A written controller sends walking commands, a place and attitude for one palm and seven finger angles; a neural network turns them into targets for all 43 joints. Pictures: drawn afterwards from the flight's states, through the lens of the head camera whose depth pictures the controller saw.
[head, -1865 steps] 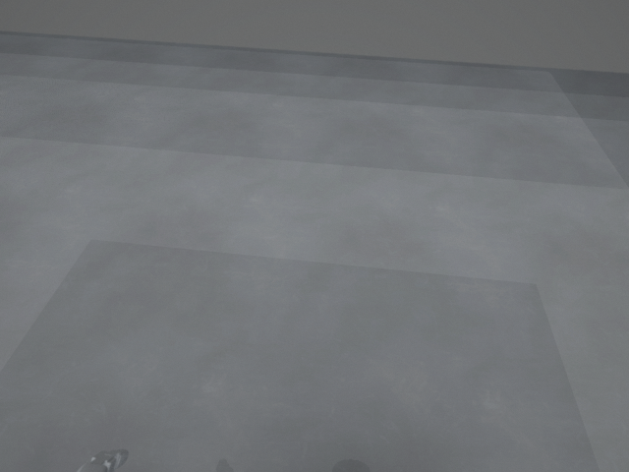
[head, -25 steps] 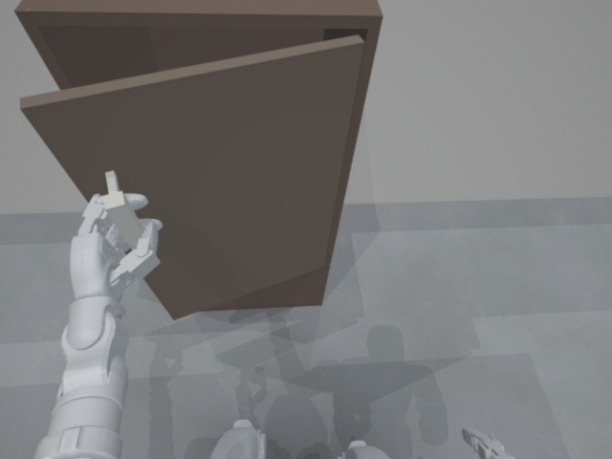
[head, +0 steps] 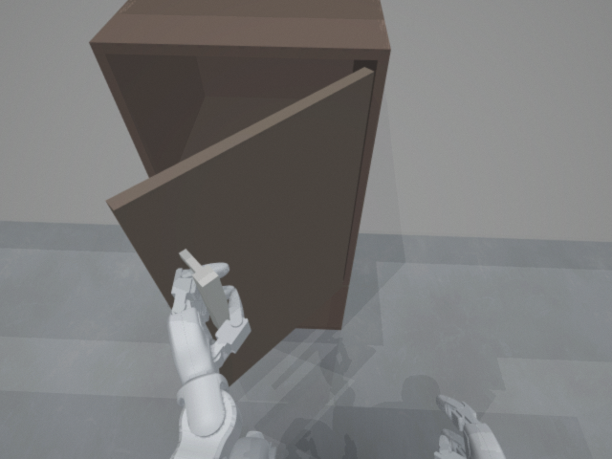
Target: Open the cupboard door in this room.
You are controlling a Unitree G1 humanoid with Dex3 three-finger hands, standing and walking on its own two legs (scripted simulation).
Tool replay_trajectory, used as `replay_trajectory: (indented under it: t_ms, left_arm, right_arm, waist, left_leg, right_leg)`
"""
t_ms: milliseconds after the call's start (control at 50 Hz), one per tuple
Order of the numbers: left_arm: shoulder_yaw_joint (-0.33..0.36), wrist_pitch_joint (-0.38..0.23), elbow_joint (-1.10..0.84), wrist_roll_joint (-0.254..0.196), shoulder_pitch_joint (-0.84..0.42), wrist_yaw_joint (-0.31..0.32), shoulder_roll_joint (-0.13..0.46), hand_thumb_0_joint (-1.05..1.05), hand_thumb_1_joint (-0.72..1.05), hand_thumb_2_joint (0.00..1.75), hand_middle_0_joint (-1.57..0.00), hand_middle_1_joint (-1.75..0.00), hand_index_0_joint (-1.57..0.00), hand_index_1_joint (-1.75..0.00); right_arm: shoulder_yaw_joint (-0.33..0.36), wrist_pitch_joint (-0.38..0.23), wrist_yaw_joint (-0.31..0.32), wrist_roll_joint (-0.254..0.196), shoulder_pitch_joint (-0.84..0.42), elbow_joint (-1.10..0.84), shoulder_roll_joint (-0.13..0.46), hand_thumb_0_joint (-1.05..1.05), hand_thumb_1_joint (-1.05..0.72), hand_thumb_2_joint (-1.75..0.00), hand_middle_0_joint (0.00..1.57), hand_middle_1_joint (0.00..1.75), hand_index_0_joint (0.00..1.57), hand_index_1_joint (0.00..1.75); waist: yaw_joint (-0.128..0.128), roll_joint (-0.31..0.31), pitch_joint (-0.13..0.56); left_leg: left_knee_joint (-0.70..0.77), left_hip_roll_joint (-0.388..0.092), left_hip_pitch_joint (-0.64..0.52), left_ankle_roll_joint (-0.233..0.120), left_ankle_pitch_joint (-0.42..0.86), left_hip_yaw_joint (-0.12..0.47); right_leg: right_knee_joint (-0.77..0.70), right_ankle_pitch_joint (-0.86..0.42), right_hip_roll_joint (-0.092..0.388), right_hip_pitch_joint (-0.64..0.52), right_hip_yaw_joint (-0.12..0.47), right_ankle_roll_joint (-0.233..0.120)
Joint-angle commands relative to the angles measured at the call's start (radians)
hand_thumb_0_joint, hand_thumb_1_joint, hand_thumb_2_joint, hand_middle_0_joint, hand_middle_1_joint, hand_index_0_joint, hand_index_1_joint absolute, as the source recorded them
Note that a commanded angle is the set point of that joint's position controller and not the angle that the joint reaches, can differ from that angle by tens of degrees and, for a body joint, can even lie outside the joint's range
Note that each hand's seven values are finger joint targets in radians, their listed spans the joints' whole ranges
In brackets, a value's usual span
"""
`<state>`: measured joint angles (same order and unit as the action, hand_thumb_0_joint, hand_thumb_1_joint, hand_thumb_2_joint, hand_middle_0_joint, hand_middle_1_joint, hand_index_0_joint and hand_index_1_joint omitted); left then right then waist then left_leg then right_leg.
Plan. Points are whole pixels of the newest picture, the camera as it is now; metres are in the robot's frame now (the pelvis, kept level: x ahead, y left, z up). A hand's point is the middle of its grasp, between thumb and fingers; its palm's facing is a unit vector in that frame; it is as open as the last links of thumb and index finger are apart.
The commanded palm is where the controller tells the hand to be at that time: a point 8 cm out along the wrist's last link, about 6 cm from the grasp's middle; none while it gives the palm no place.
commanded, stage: open thumb and fingers to let go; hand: left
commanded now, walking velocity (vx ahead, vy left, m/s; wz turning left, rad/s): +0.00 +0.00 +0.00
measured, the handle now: (206, 292) +0.32 +0.15 +0.04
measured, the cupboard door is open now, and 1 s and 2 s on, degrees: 46 48 51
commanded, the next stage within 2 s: slide the hand sideways off the handle in 0.88 s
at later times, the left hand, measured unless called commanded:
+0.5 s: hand (246, 319) +0.28 +0.09 +0.04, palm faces +0.40 -0.92 -0.01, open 11.1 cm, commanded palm +0.24 +0.13 +0.04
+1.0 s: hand (245, 328) +0.27 +0.09 +0.04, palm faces +0.35 -0.94 -0.01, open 14.9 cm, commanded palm +0.23 +0.13 +0.04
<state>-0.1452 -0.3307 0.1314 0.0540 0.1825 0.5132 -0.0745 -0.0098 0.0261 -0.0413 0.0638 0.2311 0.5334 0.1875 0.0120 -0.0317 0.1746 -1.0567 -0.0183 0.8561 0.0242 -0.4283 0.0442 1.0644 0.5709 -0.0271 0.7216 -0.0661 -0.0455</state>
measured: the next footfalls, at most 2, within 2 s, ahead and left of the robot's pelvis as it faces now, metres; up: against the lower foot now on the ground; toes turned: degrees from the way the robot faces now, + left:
none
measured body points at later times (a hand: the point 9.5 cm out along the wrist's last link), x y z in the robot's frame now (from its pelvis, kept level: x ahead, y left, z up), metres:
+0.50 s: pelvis +0.01 -0.01 +0.00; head +0.05 -0.03 +0.45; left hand +0.26 +0.14 +0.05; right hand +0.18 -0.23 -0.11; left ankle +0.05 +0.13 -0.66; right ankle -0.02 -0.09 -0.66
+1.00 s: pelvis +0.01 +0.01 -0.01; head +0.05 +0.00 +0.44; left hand +0.25 +0.14 +0.04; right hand +0.19 -0.20 -0.10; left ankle +0.05 +0.13 -0.66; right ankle -0.02 -0.09 -0.66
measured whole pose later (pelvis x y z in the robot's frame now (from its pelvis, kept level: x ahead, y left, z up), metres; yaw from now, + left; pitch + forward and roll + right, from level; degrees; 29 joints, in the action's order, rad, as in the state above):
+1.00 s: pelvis +0.01 +0.01 -0.01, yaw +0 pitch +14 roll -1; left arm -0.22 -0.31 0.06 0.10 0.25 0.52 -0.07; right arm -0.02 0.01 -0.01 0.08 0.20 0.52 0.17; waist 0.00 -0.04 0.19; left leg -1.10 -0.01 0.90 0.02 -0.46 0.04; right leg 1.10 0.60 -0.02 0.75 -0.07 -0.04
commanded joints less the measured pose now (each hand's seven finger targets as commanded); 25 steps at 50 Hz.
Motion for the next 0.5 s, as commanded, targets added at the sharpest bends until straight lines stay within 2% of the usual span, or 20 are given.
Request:
replay_trajectory:
  t_ms: [0,20,40,60,80,120,200,240,300,340,400,420,440,480]
  left_arm:
    - [-0.081,-0.068,-0.264,0.055,-0.065,0.004,-0.029,0.00,0.90,0.90,-0.40,-1.35,-0.40,-1.35]
    - [-0.073,-0.069,-0.253,0.065,-0.100,0.014,-0.022,0.00,0.90,0.90,-0.40,-1.35,-0.40,-1.35]
    - [-0.050,-0.074,-0.230,0.077,-0.191,0.030,0.003,0.00,0.90,0.90,-0.40,-1.35,-0.40,-1.35]
    - [-0.033,-0.080,-0.212,0.084,-0.210,0.039,0.008,0.00,0.83,0.87,-0.40,-1.34,-0.40,-1.34]
    - [-0.008,-0.083,-0.197,0.092,-0.220,0.048,0.034,0.00,0.76,0.84,-0.39,-1.34,-0.39,-1.34]
    - [-0.012,-0.095,-0.186,0.083,-0.239,0.049,0.015,0.00,0.62,0.78,-0.38,-1.32,-0.38,-1.32]
    - [-0.006,-0.091,-0.193,0.034,-0.220,0.028,0.002,0.00,0.34,0.66,-0.36,-1.29,-0.36,-1.29]
    - [-0.029,-0.083,-0.205,0.021,-0.209,0.010,-0.012,0.00,0.20,0.60,-0.35,-1.27,-0.35,-1.27]
    - [-0.036,-0.072,-0.185,0.012,-0.158,-0.012,-0.017,0.00,-0.01,0.51,-0.33,-1.25,-0.33,-1.25]
    - [-0.040,-0.073,-0.202,0.021,-0.164,-0.015,-0.013,0.00,-0.15,0.45,-0.32,-1.24,-0.32,-1.24]
    - [-0.030,-0.075,-0.196,0.019,-0.096,-0.020,-0.016,0.00,-0.36,0.36,-0.31,-1.22,-0.31,-1.22]
    - [-0.030,-0.077,-0.205,0.019,-0.107,-0.021,-0.013,0.00,-0.43,0.33,-0.30,-1.21,-0.30,-1.21]
    - [-0.023,-0.083,-0.231,0.020,-0.124,-0.019,-0.004,0.00,-0.50,0.30,-0.30,-1.20,-0.30,-1.20]
    - [-0.015,-0.081,-0.218,0.026,-0.096,-0.019,0.005,0.00,-0.50,0.30,-0.30,-1.20,-0.30,-1.20]
  right_arm:
    - [0.031,-0.065,0.019,0.000,-0.099,-0.166,0.087,0.00,-0.90,-0.90,0.20,0.30,0.20,0.30]
    - [0.030,-0.067,0.024,0.005,-0.100,-0.160,0.085,0.00,-0.90,-0.90,0.20,0.30,0.20,0.30]
    - [0.028,-0.067,0.030,0.009,-0.099,-0.144,0.086,0.00,-0.90,-0.90,0.20,0.30,0.20,0.30]
    - [0.028,-0.068,0.036,0.012,-0.108,-0.137,0.083,0.00,-0.90,-0.90,0.20,0.30,0.20,0.30]
    - [0.027,-0.068,0.041,0.014,-0.105,-0.130,0.080,0.00,-0.90,-0.90,0.20,0.30,0.20,0.30]
    - [0.029,-0.071,0.046,0.012,-0.121,-0.125,0.073,0.00,-0.90,-0.90,0.20,0.30,0.20,0.30]
    - [0.037,-0.070,0.049,0.006,-0.110,-0.119,0.076,0.00,-0.90,-0.90,0.20,0.30,0.20,0.30]
    - [0.035,-0.067,0.049,0.002,-0.098,-0.118,0.080,0.00,-0.90,-0.90,0.20,0.30,0.20,0.30]
    - [0.033,-0.061,0.047,0.001,-0.090,-0.125,0.085,0.00,-0.90,-0.90,0.20,0.30,0.20,0.30]
    - [0.036,-0.058,0.046,0.002,-0.084,-0.126,0.089,0.00,-0.90,-0.90,0.20,0.30,0.20,0.30]
    - [0.036,-0.058,0.043,0.004,-0.079,-0.139,0.088,0.00,-0.90,-0.90,0.20,0.30,0.20,0.30]
    - [0.036,-0.056,0.042,0.003,-0.082,-0.138,0.089,0.00,-0.90,-0.90,0.20,0.30,0.20,0.30]
    - [0.039,-0.057,0.042,0.004,-0.077,-0.136,0.089,0.00,-0.90,-0.90,0.20,0.30,0.20,0.30]
    - [0.039,-0.053,0.042,0.003,-0.075,-0.141,0.091,0.00,-0.90,-0.90,0.20,0.30,0.20,0.30]
  waist:
    - [0.015,0.074,0.154]
    - [0.021,0.075,0.135]
    - [0.034,0.095,0.113]
    - [0.030,0.089,0.113]
    - [0.033,0.117,0.098]
    - [0.022,0.104,0.140]
    - [0.012,0.107,0.231]
    - [0.020,0.094,0.241]
    - [0.024,0.128,0.202]
    - [0.026,0.118,0.206]
    - [0.014,0.145,0.204]
    - [0.018,0.133,0.194]
    - [0.015,0.118,0.219]
    - [0.012,0.125,0.200]
  left_leg:
    - [0.100,0.025,-0.192,-0.046,0.123,-0.014]
    - [0.088,0.027,-0.178,-0.046,0.106,-0.014]
    - [0.077,0.026,-0.157,-0.045,0.086,-0.008]
    - [0.066,0.028,-0.146,-0.045,0.071,-0.007]
    - [0.063,0.026,-0.126,-0.045,0.051,-0.004]
    - [0.052,0.032,-0.125,-0.043,0.045,-0.010]
    - [0.054,0.033,-0.153,-0.042,0.099,-0.016]
    - [0.056,0.034,-0.169,-0.041,0.130,-0.018]
    - [0.060,0.031,-0.159,-0.043,0.141,-0.013]
    - [0.063,0.030,-0.173,-0.043,0.156,-0.013]
    - [0.066,0.029,-0.166,-0.042,0.170,-0.010]
    - [0.066,0.030,-0.167,-0.042,0.169,-0.011]
    - [0.062,0.031,-0.173,-0.042,0.180,-0.013]
    - [0.064,0.028,-0.171,-0.041,0.182,-0.012]
  right_leg:
    - [-0.209,-0.294,0.019,-0.030,0.052,0.027]
    - [-0.215,-0.279,0.025,-0.013,0.063,0.030]
    - [-0.217,-0.243,0.030,0.013,0.073,0.033]
    - [-0.219,-0.213,0.032,0.029,0.084,0.033]
    - [-0.232,-0.165,0.034,0.034,0.093,0.035]
    - [-0.238,-0.153,0.046,0.019,0.118,0.037]
    - [-0.230,-0.298,0.053,-0.056,0.126,0.049]
    - [-0.221,-0.385,0.055,-0.074,0.120,0.055]
    - [-0.223,-0.433,0.057,-0.079,0.116,0.061]
    - [-0.212,-0.453,0.054,-0.074,0.104,0.059]
    - [-0.202,-0.480,0.051,-0.085,0.091,0.059]
    - [-0.203,-0.480,0.051,-0.079,0.093,0.059]
    - [-0.193,-0.494,0.051,-0.086,0.093,0.058]
    - [-0.195,-0.483,0.048,-0.079,0.089,0.055]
